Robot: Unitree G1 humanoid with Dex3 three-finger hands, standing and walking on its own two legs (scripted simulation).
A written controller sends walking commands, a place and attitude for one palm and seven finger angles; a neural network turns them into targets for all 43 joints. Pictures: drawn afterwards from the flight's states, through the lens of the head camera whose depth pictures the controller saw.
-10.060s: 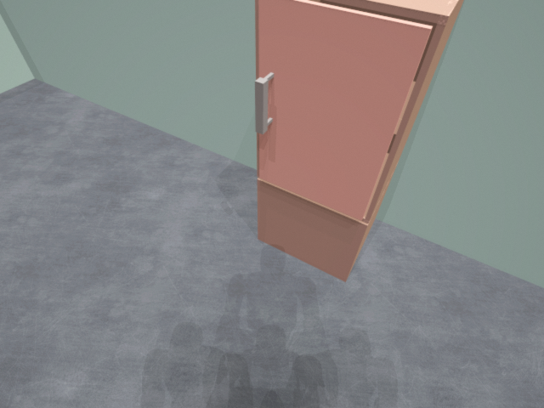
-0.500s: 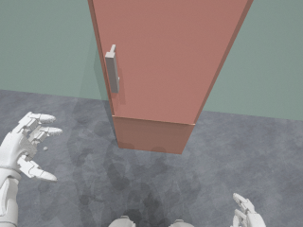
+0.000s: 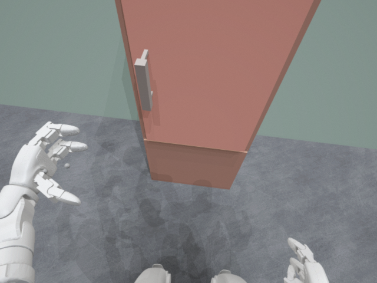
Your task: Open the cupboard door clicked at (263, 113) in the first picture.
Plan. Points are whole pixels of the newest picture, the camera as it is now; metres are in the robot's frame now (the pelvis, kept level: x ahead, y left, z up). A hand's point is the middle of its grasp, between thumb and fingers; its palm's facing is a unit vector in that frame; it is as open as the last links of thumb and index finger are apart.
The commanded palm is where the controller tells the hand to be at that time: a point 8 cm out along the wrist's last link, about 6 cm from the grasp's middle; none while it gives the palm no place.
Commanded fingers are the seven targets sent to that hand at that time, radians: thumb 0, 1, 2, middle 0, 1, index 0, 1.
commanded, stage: move the hooked fingers beside the handle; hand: left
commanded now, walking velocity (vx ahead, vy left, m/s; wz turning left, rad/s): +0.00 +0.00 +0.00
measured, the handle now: (146, 81) +0.60 +0.15 +0.04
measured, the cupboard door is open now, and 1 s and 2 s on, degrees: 0 0 0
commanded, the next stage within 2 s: none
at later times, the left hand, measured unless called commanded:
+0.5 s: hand (90, 129) +0.42 +0.25 +0.06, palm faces -0.06 -1.00 -0.01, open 14.0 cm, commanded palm +0.40 +0.30 +0.06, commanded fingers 0.00 -0.50 0.30 -0.30 -1.20 -0.30 -1.20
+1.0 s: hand (108, 105) +0.49 +0.23 +0.05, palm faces -0.06 -1.00 -0.01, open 14.0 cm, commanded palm +0.48 +0.28 +0.05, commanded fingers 0.00 -0.50 0.30 -0.30 -1.20 -0.30 -1.20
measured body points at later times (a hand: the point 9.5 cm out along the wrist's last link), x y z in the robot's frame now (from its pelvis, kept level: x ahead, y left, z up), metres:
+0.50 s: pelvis +0.01 -0.01 +0.00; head +0.11 +0.01 +0.44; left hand +0.41 +0.30 +0.06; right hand +0.07 -0.28 -0.10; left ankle +0.02 +0.08 -0.68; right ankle +0.02 -0.10 -0.68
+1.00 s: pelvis +0.01 +0.00 -0.01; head +0.14 +0.02 +0.42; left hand +0.49 +0.28 +0.06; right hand +0.03 -0.27 -0.12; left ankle +0.02 +0.08 -0.68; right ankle +0.02 -0.10 -0.68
